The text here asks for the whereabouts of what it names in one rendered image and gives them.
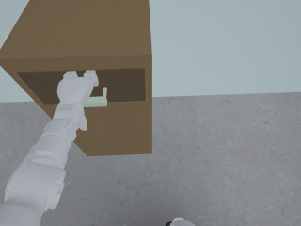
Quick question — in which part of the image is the robot left upper arm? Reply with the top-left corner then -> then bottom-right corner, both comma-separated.
0,161 -> 66,226

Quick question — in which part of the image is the handle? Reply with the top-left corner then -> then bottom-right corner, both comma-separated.
83,87 -> 107,107

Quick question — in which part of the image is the robot left forearm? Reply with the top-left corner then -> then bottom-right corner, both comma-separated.
4,100 -> 84,201

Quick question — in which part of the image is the left robot hand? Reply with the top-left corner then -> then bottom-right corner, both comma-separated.
57,70 -> 99,131

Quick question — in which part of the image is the right robot shin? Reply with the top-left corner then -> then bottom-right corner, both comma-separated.
171,217 -> 184,224

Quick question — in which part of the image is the drawer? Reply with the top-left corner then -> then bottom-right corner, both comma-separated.
16,68 -> 146,105

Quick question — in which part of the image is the cabinet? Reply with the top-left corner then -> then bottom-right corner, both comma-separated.
0,0 -> 152,156

